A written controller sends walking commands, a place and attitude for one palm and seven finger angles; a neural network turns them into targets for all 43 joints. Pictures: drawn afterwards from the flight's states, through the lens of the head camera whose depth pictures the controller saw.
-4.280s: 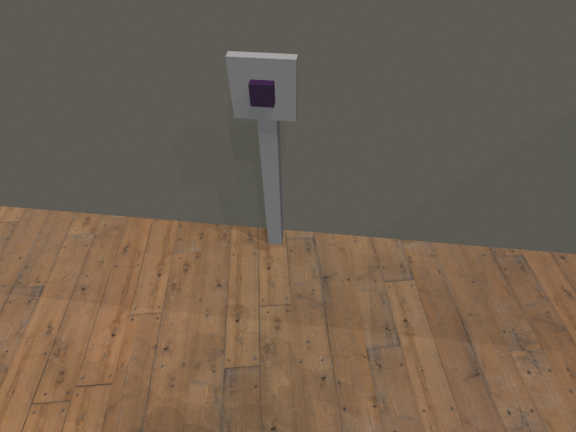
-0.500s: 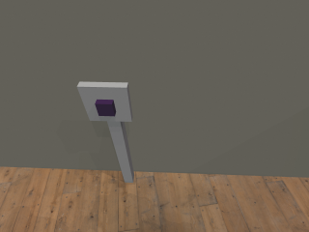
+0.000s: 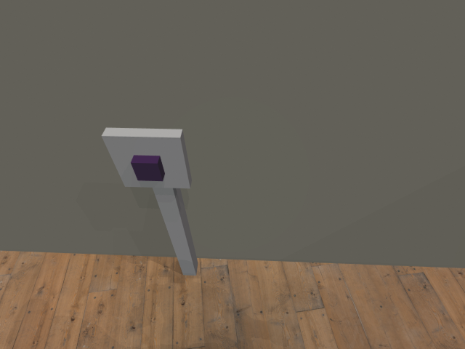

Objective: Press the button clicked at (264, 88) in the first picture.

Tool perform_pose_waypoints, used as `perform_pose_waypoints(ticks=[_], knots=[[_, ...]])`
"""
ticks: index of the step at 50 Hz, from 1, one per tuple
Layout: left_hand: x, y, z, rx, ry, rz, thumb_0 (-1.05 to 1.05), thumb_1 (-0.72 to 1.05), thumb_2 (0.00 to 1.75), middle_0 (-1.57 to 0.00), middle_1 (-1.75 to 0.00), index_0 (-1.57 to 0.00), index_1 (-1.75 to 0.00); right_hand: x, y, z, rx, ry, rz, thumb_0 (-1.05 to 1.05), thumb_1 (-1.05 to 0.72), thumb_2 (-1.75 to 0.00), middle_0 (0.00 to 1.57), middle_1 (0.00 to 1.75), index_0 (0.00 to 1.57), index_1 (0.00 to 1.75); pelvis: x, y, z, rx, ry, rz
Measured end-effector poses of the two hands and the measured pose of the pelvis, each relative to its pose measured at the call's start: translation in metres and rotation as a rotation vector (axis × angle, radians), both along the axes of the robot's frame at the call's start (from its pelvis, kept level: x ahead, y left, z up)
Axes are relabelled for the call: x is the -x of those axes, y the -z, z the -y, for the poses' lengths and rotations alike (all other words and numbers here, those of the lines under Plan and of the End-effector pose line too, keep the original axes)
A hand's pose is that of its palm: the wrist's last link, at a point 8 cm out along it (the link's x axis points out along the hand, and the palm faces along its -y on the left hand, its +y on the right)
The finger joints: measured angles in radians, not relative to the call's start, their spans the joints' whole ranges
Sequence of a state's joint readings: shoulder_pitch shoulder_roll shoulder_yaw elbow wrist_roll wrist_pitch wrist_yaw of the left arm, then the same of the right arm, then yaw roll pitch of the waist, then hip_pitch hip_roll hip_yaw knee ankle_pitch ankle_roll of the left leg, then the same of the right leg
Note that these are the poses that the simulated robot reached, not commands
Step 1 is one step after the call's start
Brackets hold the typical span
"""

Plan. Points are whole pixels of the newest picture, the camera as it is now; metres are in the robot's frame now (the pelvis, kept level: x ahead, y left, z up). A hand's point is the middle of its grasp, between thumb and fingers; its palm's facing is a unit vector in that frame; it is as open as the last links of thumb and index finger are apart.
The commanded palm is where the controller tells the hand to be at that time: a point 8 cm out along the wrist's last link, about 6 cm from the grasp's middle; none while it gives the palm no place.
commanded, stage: come to a stop and stand still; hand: left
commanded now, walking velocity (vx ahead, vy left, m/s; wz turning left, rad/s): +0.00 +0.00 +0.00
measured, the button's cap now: (148, 167) +0.52 +0.24 -0.02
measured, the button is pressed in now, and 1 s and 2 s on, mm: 0 0 0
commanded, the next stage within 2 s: look again from close up in 0.38 s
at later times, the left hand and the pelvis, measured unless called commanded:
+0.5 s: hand out of the picture +0.08 +0.24 -0.16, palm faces -0.02 -0.95 -0.32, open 7.4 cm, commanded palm none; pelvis +0.01 +0.00 +0.00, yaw +0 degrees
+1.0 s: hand out of the picture +0.06 +0.25 -0.16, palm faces -0.03 -0.95 -0.32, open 7.4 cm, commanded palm none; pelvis +0.01 +0.01 +0.00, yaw +0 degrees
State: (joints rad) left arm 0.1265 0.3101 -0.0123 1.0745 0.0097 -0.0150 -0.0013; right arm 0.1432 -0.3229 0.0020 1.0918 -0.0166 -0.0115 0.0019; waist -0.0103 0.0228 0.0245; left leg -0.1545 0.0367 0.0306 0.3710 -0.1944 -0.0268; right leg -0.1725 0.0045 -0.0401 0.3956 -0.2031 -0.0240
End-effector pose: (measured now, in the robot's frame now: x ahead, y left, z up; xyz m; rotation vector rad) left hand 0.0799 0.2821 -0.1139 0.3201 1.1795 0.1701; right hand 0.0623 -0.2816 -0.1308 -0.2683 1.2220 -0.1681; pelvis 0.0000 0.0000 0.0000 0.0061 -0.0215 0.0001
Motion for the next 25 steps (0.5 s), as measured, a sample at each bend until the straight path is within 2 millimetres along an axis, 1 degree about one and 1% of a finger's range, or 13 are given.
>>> perform_pose_waypoints(ticks=[5, 10, 18, 25], knots=[[-0.007, 0.0, 0.001, 0.0, -0.001, 0.001, 0.0, 0.9, 0.89, -0.2, -0.3, -0.2, -0.3, -0.008, -0.001, 0.002, 0.005, -0.001, 0.003, 0.01, -0.91, -0.9, 0.21, 0.3, 0.21, 0.3, -0.006, -0.001, 0.001, 0.0, 0.001, 0.0], [-0.008, 0.001, 0.001, 0.003, -0.006, -0.007, 0.0, 0.9, 0.89, -0.2, -0.3, -0.2, -0.3, -0.013, -0.004, 0.004, 0.015, -0.002, 0.001, 0.01, -0.91, -0.9, 0.21, 0.3, 0.21, 0.3, -0.01, -0.001, 0.001, 0.001, 0.002, -0.001], [-0.005, 0.004, 0.0, 0.008, -0.016, -0.02, 0.0, 0.9, 0.89, -0.2, -0.3, -0.2, -0.3, -0.018, -0.007, 0.007, 0.032, -0.001, 0.002, 0.01, -0.91, -0.9, 0.21, 0.3, 0.21, 0.3, -0.014, -0.002, 0.001, 0.002, 0.003, 0.005], [0.001, 0.005, -0.002, 0.012, -0.023, -0.033, 0.0, 0.9, 0.89, -0.2, -0.3, -0.2, -0.3, -0.018, -0.009, 0.006, 0.034, -0.002, 0.003, 0.01, -0.91, -0.9, 0.21, 0.3, 0.21, 0.3, -0.015, -0.002, 0.0, 0.004, 0.004, 0.008]])
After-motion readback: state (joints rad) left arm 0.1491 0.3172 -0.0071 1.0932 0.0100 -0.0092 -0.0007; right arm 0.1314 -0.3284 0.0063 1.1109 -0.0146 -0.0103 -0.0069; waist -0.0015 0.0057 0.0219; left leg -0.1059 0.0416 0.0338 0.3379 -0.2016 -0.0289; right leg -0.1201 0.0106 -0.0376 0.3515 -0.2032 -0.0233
